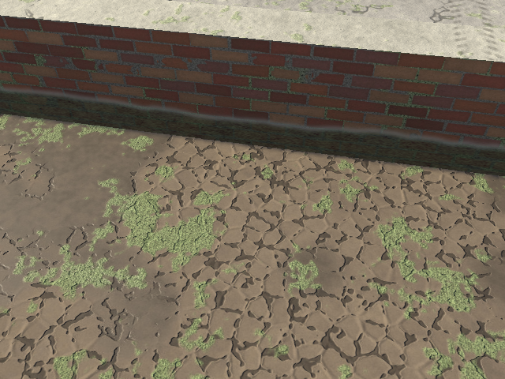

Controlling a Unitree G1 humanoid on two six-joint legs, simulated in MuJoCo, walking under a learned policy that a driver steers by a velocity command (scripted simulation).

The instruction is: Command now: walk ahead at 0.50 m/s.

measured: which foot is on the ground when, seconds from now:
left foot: down 0.00-1.00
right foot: down 0.00-1.00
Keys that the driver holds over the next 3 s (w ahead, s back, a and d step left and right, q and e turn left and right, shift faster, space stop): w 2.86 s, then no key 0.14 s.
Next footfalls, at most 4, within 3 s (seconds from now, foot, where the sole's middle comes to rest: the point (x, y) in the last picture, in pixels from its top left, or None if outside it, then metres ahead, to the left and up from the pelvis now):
none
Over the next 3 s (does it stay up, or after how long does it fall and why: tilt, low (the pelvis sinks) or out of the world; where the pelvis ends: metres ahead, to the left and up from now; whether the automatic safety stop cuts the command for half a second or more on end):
stays up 0.00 0.00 0.00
